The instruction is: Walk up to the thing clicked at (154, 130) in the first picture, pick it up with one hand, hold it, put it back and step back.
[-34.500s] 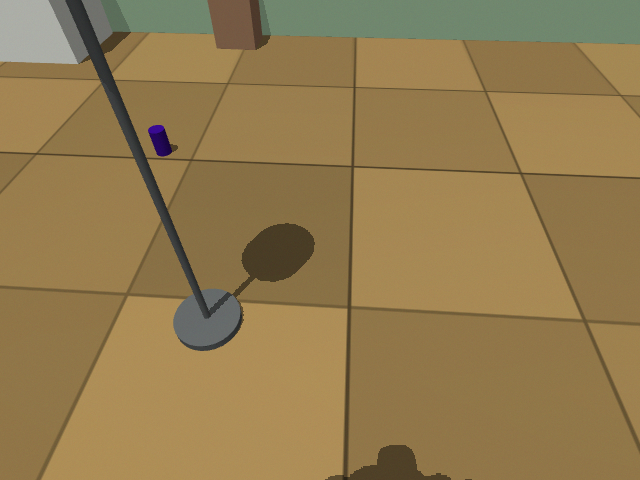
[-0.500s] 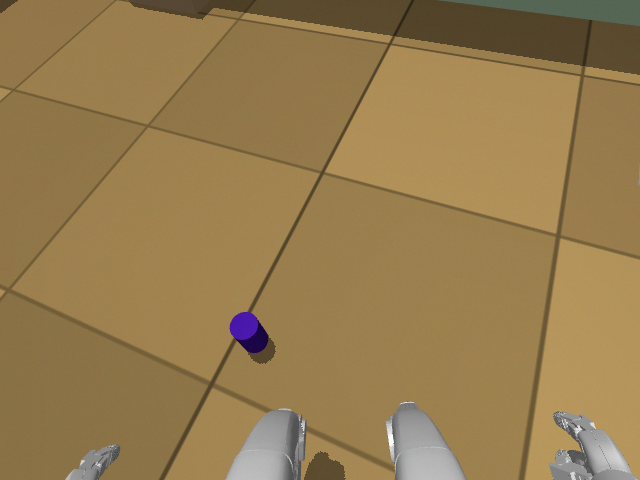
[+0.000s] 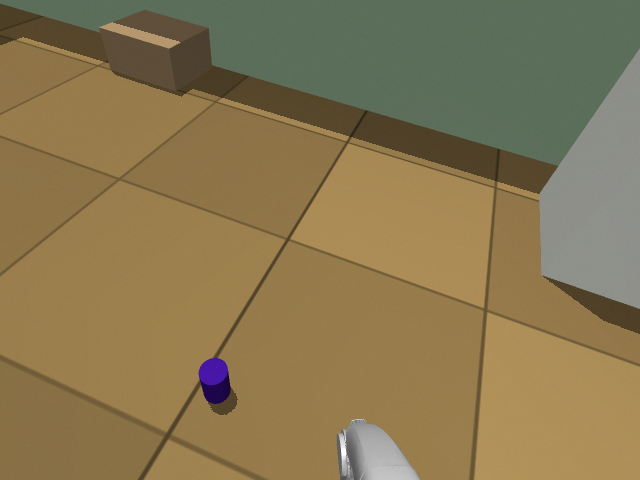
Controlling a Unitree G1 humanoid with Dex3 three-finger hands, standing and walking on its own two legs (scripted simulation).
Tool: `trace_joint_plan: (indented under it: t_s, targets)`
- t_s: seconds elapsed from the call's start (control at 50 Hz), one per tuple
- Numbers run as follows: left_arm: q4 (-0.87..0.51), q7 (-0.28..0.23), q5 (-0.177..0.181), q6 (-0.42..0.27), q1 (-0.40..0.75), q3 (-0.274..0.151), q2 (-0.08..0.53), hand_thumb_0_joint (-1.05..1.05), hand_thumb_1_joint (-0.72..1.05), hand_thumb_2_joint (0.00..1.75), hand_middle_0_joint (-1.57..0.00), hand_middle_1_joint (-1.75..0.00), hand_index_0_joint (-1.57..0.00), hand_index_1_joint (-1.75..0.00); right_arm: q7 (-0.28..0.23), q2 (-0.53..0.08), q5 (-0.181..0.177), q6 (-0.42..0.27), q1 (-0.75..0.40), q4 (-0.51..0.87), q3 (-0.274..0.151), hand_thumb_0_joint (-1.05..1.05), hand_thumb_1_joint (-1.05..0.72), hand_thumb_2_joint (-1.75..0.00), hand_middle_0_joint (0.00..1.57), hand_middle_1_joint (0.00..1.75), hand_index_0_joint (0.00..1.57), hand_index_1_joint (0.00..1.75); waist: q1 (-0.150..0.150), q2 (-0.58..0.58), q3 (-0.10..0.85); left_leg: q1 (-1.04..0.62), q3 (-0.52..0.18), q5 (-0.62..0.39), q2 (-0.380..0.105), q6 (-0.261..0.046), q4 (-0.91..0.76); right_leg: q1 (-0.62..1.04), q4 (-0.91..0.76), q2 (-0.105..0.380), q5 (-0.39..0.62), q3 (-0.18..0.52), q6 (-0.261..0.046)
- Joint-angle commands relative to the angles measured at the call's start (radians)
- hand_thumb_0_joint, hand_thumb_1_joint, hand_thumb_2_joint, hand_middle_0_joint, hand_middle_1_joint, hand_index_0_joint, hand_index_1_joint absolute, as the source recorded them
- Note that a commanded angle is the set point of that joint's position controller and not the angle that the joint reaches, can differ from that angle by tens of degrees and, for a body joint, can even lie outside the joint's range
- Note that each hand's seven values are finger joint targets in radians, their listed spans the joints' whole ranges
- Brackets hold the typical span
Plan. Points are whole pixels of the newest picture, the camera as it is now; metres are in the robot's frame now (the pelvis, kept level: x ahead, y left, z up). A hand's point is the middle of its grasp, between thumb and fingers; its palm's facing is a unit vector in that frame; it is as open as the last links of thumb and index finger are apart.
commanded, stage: walk up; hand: left
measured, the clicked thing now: (215, 381) +0.54 +0.22 -0.70
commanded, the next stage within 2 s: none
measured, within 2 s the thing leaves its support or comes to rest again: neither
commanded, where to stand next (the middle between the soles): +0.15 -0.04 m, yaw +3 degrees
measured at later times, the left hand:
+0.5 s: hand out of the picture +0.08 +0.23 -0.12, palm faces +0.01 -0.88 -0.47, open 7.3 cm
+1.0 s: hand (144, 471) +0.19 +0.23 -0.17, palm faces -0.01 -0.91 -0.41, open 7.3 cm
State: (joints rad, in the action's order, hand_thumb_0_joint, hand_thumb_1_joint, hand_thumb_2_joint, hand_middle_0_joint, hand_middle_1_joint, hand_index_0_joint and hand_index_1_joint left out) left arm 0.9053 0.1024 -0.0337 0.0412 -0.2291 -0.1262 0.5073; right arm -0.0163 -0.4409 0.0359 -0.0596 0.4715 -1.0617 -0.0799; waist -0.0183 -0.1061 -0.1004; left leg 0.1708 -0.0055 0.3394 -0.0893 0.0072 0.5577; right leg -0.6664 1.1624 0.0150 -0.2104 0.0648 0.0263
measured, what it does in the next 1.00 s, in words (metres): walks ahead: right foot, then left foot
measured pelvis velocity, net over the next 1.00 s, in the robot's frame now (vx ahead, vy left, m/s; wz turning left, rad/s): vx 0.11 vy -0.04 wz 0.03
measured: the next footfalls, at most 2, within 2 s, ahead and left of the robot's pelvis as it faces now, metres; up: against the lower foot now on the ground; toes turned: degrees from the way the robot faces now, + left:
right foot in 0.18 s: +0.09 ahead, -0.19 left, +0.00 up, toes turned -6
left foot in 0.62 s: +0.28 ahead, +0.08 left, +0.00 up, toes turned +1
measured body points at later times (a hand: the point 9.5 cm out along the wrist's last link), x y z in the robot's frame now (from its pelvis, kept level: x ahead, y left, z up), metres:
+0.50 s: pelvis +0.09 -0.06 +0.00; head +0.12 -0.09 +0.44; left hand +0.08 +0.28 -0.09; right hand +0.19 -0.36 -0.14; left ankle +0.23 +0.08 -0.68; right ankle +0.05 -0.19 -0.73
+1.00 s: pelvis +0.11 -0.04 -0.03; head +0.16 -0.05 +0.41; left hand +0.19 +0.27 -0.14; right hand +0.26 -0.35 -0.14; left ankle +0.22 +0.08 -0.72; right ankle +0.15 -0.15 -0.73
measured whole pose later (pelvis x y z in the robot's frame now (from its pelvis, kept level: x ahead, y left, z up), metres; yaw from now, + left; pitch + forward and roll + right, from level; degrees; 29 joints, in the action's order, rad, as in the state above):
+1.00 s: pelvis +0.11 -0.04 -0.03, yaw +2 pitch -4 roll +0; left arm 0.87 -0.01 -0.02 0.00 -0.18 -0.02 0.38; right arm 0.00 -0.41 -0.01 0.05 0.08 -0.85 -0.05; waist 0.01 0.03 -0.18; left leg 0.53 -0.04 0.39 0.03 -0.02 0.90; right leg -0.38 0.83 0.01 -0.39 -0.04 -0.02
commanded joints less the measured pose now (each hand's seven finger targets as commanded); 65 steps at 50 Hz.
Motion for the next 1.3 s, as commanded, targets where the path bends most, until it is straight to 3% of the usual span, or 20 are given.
trace_joint_plan:
  t_s: [0.0, 0.14, 0.18, 0.22, 0.3, 0.46, 0.52, 0.58, 0.62, 0.66, 0.74, 0.88, 0.94, 0.96, 1.02, 1.14, 1.16, 1.2, 1.22, 1.28]
  targets:
    - [-0.093, 0.011, 0.008, 0.021, 0.014, -0.056, 0.168, 0.00, 0.90, 0.90, -0.20, -0.30, -0.20, -0.30, -0.037, -0.292, 0.004, -0.046, -0.165, 0.135, -0.070, 0.00, -0.90, -0.90, 0.20, 0.30, 0.20, 0.30, 0.053, 0.385, 0.008, 0.102, -0.186, 0.390, -0.134, -0.127, -0.336, 0.100, -0.090, 0.050, -0.046, -0.019, 0.010]
    - [0.033, -0.035, 0.016, -0.047, -0.209, -0.058, 0.159, 0.00, 0.90, 0.90, -0.20, -0.30, -0.20, -0.30, -0.010, -0.247, 0.017, 0.014, -0.133, 0.164, -0.045, 0.00, -0.90, -0.90, 0.20, 0.30, 0.20, 0.30, 0.114, 0.215, 0.012, 0.244, -0.054, 0.328, -0.052, -0.151, 0.170, 0.585, -0.716, 0.016, -0.309, -0.064, -0.047]
    - [0.027, -0.068, -0.006, -0.083, -0.311, -0.074, 0.277, 0.00, 0.90, 0.90, -0.20, -0.30, -0.20, -0.30, -0.005, -0.089, 0.001, 0.018, -0.091, 0.206, 0.013, 0.00, -0.90, -0.90, 0.20, 0.30, 0.20, 0.30, 0.144, -0.145, -0.057, 0.663, -0.078, 0.284, 0.144, -0.075, 0.720, 0.644, -0.838, 0.237, -0.635, 0.416, -0.089]
    - [-0.034, -0.068, 0.015, -0.099, -0.117, -0.060, 0.319, 0.00, 0.90, 0.90, -0.20, -0.30, -0.20, -0.30, -0.001, -0.252, -0.028, -0.001, -0.230, 0.254, -0.029, 0.00, -0.90, -0.90, 0.20, 0.30, 0.20, 0.30, 0.090, -0.034, -0.188, 0.689, -0.188, 0.116, 0.046, -0.072, 0.681, 0.399, -1.144, 0.450, -0.847, 0.768, -0.207]
    - [-0.027, -0.090, 0.035, -0.149, -0.093, -0.030, 0.211, 0.00, 0.90, 0.90, -0.20, -0.30, -0.20, -0.30, 0.027, -0.229, -0.049, -0.004, -0.086, 0.183, -0.038, 0.00, -0.90, -0.90, 0.20, 0.30, 0.20, 0.30, 0.004, 0.025, -0.077, 0.512, -0.178, -0.049, 0.029, -0.042, 0.523, 0.510, -0.895, 0.290, -0.120, 0.260, -0.172]
    - [-0.065, -0.139, 0.025, -0.166, -0.148, 0.002, 0.154, 0.00, 0.90, 0.90, -0.20, -0.30, -0.20, -0.30, 0.071, -0.126, -0.015, 0.048, -0.255, 0.303, -0.033, 0.00, -0.90, -0.90, 0.20, 0.30, 0.20, 0.30, 0.057, -0.072, -0.011, 0.385, -0.074, -0.158, 0.073, -0.022, 0.245, 0.551, -0.733, 0.246, 0.630, -0.071, -0.174]
    - [-0.091, -0.139, 0.033, -0.142, -0.124, 0.016, 0.151, 0.00, 0.90, 0.90, -0.20, -0.30, -0.20, -0.30, 0.065, -0.118, -0.027, 0.042, -0.304, 0.299, -0.033, 0.00, -0.90, -0.90, 0.20, 0.30, 0.20, 0.30, 0.077, -0.109, 0.035, 0.184, 0.043, -0.210, 0.083, -0.036, 0.114, 0.484, -0.647, 0.225, 0.569, -0.108, -0.155]
    - [-0.097, -0.142, 0.048, -0.125, -0.123, 0.039, 0.110, 0.00, 0.90, 0.90, -0.20, -0.30, -0.20, -0.30, 0.042, -0.160, -0.022, 0.031, -0.168, 0.247, -0.053, 0.00, -0.90, -0.90, 0.20, 0.30, 0.20, 0.30, -0.025, 0.036, 0.136, -0.099, 0.054, -0.348, 0.137, -0.094, -0.034, 0.397, -0.299, 0.163, 0.477, -0.145, -0.104]
    - [-0.123, -0.143, 0.066, -0.122, -0.201, 0.063, 0.013, 0.00, 0.90, 0.90, -0.20, -0.30, -0.20, -0.30, 0.018, -0.260, -0.015, 0.020, -0.097, 0.262, -0.076, 0.00, -0.90, -0.90, 0.20, 0.30, 0.20, 0.30, -0.037, 0.331, 0.271, -0.316, -0.383, -0.855, -0.189, -0.239, 0.009, 0.153, 0.048, -0.003, -0.279, -0.111, -0.025]
    - [-0.085, -0.162, 0.058, -0.085, -0.189, 0.052, 0.102, 0.00, 0.90, 0.90, -0.20, -0.30, -0.20, -0.30, 0.014, -0.249, -0.062, 0.033, -0.188, 0.277, -0.067, 0.00, -0.90, -0.90, 0.20, 0.30, 0.20, 0.30, 0.000, 0.195, 0.254, -0.094, -0.532, -0.623, -0.308, -0.377, -0.118, 0.238, 0.096, 0.048, -0.409, -0.024, -0.045]
    - [-0.051, -0.141, 0.056, -0.067, -0.170, 0.041, 0.092, 0.00, 0.90, 0.90, -0.20, -0.30, -0.20, -0.30, 0.003, -0.188, -0.049, 0.035, -0.302, 0.284, -0.033, 0.00, -0.90, -0.90, 0.20, 0.30, 0.20, 0.30, 0.035, 0.167, 0.161, 0.111, -0.242, -0.407, -0.136, -0.207, -0.065, 0.296, -0.160, 0.076, -0.309, -0.022, -0.064]
    - [-0.030, -0.152, 0.025, -0.055, -0.153, 0.023, 0.096, 0.00, 0.90, 0.90, -0.20, -0.30, -0.20, -0.30, 0.002, -0.190, -0.049, 0.077, -0.369, 0.295, -0.021, 0.00, -0.90, -0.90, 0.20, 0.30, 0.20, 0.30, 0.051, 0.285, 0.162, 0.273, -0.236, -0.488, -0.134, -0.172, 0.056, 0.451, -0.447, 0.013, -0.079, -0.066, -0.070]
    - [-0.081, -0.138, 0.007, -0.052, -0.008, -0.008, 0.249, 0.00, 0.90, 0.90, -0.20, -0.30, -0.20, -0.30, -0.010, -0.148, -0.050, 0.090, -0.414, 0.294, -0.025, 0.00, -0.90, -0.90, 0.20, 0.30, 0.20, 0.30, 0.061, -0.136, 0.075, 0.309, -0.040, 0.242, 0.171, -0.041, 0.515, 0.193, -0.802, 0.421, 0.012, 0.430, -0.307]
    - [-0.110, -0.141, 0.002, -0.059, 0.059, -0.009, 0.248, 0.00, 0.90, 0.90, -0.20, -0.30, -0.20, -0.30, -0.013, -0.172, -0.039, 0.093, -0.383, 0.286, -0.036, 0.00, -0.90, -0.90, 0.20, 0.30, 0.20, 0.30, 0.040, -0.129, 0.053, 0.295, -0.100, 0.257, 0.135, -0.029, 0.632, 0.164, -0.809, 0.473, 0.108, 0.477, -0.357]
    - [-0.115, -0.145, 0.003, -0.066, 0.079, 0.009, 0.145, 0.00, 0.90, 0.90, -0.20, -0.30, -0.20, -0.30, -0.001, -0.160, -0.048, 0.081, -0.312, 0.238, -0.035, 0.00, -0.90, -0.90, 0.20, 0.30, 0.20, 0.30, 0.013, 0.012, 0.082, 0.306, -0.083, 0.194, 0.169, -0.040, 0.669, 0.268, -0.666, 0.304, 0.315, 0.194, -0.279]
    - [-0.108, -0.113, -0.015, -0.040, 0.068, 0.019, 0.127, 0.00, 0.90, 0.90, -0.20, -0.30, -0.20, -0.30, 0.011, -0.126, -0.027, 0.019, -0.185, 0.161, -0.013, 0.00, -0.90, -0.90, 0.20, 0.30, 0.20, 0.30, 0.022, -0.062, 0.193, 0.103, 0.098, 0.046, 0.148, -0.001, -0.085, 0.459, -0.604, 0.153, -0.380, 0.081, -0.181]
    - [-0.106, -0.107, -0.008, -0.028, 0.042, 0.026, 0.103, 0.00, 0.90, 0.90, -0.20, -0.30, -0.20, -0.30, 0.001, -0.140, -0.011, 0.007, -0.120, 0.138, -0.024, 0.00, -0.90, -0.90, 0.20, 0.30, 0.20, 0.30, -0.011, 0.011, 0.203, -0.054, 0.019, 0.016, 0.120, -0.016, -0.212, 0.356, -0.455, 0.135, -0.352, 0.052, -0.155]
    - [-0.109, -0.103, 0.008, -0.025, -0.016, 0.055, -0.002, 0.00, 0.90, 0.90, -0.20, -0.30, -0.20, -0.30, -0.013, -0.278, 0.025, -0.013, -0.180, 0.194, -0.048, 0.00, -0.90, -0.90, 0.20, 0.30, 0.20, 0.30, 0.018, 0.221, 0.064, -0.205, -0.599, 0.241, -0.221, -0.143, -0.283, -0.153, -0.149, -0.040, -0.375, -0.032, -0.045]
    - [-0.112, -0.113, -0.003, -0.038, 0.055, 0.027, 0.109, 0.00, 0.90, 0.90, -0.20, -0.30, -0.20, -0.30, -0.008, -0.351, -0.007, -0.013, -0.162, 0.198, -0.067, 0.00, -0.90, -0.90, 0.20, 0.30, 0.20, 0.30, -0.033, 0.204, 0.002, -0.083, -0.728, 0.289, -0.366, -0.281, -0.314, -0.149, -0.163, 0.035, -0.379, 0.050, -0.042]
    - [-0.084, -0.091, 0.014, -0.058, 0.103, 0.007, 0.124, 0.00, 0.90, 0.90, -0.20, -0.30, -0.20, -0.30, -0.009, -0.242, -0.007, -0.039, -0.216, 0.188, -0.036, 0.00, -0.90, -0.90, 0.20, 0.30, 0.20, 0.30, 0.003, 0.122, -0.085, -0.050, -0.411, -0.102, -0.206, -0.222, -0.258, -0.056, -0.201, 0.065, -0.188, 0.106, -0.050]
